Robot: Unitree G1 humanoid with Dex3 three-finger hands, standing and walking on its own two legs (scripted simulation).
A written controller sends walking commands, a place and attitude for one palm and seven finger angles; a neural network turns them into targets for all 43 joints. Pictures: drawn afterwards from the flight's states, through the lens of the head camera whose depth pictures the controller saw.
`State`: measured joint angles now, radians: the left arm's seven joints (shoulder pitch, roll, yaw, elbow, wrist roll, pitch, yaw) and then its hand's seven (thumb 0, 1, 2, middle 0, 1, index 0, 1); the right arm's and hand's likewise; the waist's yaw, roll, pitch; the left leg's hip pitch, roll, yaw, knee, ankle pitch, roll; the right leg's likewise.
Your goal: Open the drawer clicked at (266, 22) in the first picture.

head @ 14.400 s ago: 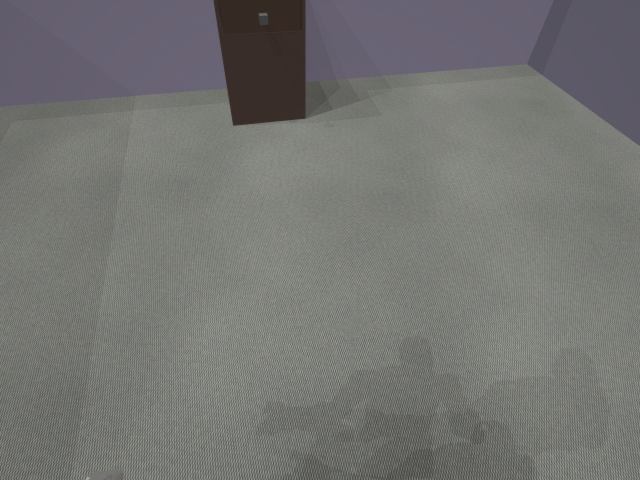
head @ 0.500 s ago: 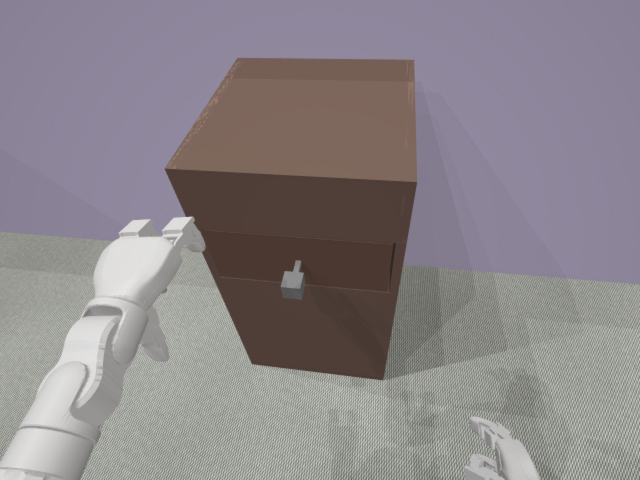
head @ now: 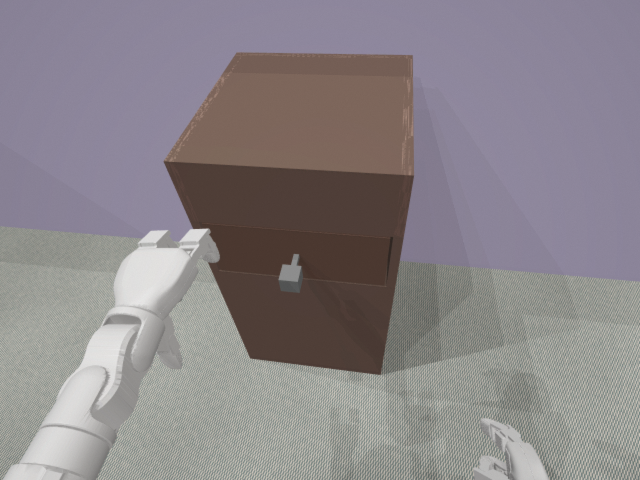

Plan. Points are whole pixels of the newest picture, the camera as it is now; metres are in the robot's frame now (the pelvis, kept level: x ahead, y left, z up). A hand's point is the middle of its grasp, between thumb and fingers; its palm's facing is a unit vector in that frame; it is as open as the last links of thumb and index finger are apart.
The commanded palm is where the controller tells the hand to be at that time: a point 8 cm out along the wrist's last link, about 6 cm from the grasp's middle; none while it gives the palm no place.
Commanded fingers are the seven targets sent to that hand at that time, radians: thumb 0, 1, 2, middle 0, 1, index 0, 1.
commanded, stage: move the hooked fingers above the handle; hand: left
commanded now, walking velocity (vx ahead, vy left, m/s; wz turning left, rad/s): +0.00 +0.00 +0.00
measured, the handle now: (293, 270) +0.54 +0.14 -0.18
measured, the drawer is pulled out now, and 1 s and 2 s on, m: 0.00 0.00 0.00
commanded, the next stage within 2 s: none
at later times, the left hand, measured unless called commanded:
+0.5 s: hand (228, 279) +0.39 +0.20 -0.01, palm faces -0.05 -0.07 -1.00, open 13.8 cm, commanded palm +0.37 +0.20 +0.05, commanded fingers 0.00 -0.50 0.30 -0.30 -1.20 -0.30 -1.20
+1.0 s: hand (258, 273) +0.44 +0.17 -0.07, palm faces -0.05 -0.02 -1.00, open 13.8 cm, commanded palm +0.44 +0.17 -0.02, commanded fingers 0.00 -0.50 0.30 -0.30 -1.20 -0.30 -1.20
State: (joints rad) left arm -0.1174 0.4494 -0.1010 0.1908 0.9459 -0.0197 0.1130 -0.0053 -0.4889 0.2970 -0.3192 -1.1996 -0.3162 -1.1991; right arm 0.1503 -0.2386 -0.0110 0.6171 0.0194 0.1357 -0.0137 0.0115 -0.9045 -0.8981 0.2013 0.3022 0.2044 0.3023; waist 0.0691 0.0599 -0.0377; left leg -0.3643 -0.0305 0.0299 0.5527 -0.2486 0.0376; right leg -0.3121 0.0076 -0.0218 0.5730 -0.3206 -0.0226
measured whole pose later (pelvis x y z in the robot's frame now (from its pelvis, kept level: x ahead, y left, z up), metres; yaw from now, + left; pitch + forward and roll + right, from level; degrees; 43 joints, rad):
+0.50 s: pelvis +0.02 -0.01 -0.02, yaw -1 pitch +12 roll +0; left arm -0.34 0.40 -0.08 0.58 1.05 -0.09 0.29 0.00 -0.49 0.30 -0.32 -1.20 -0.32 -1.20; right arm 0.26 -0.25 -0.07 0.67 0.00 0.15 -0.03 0.01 -0.90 -0.90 0.20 0.30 0.20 0.30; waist 0.00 0.03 -0.12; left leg -0.59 0.00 0.04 0.72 -0.34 0.02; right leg -0.54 0.03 -0.02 0.73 -0.40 -0.04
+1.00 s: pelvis +0.01 -0.01 -0.05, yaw -1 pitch +21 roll -1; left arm -0.63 0.34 -0.09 0.99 1.14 -0.03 0.46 0.00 -0.49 0.30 -0.32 -1.20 -0.32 -1.20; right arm 0.28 -0.22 -0.07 0.69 -0.02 0.13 0.00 0.01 -0.90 -0.90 0.20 0.30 0.21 0.30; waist -0.07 0.04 -0.20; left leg -0.88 0.01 0.03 0.93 -0.42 0.03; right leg -0.81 0.04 -0.03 0.93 -0.47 -0.04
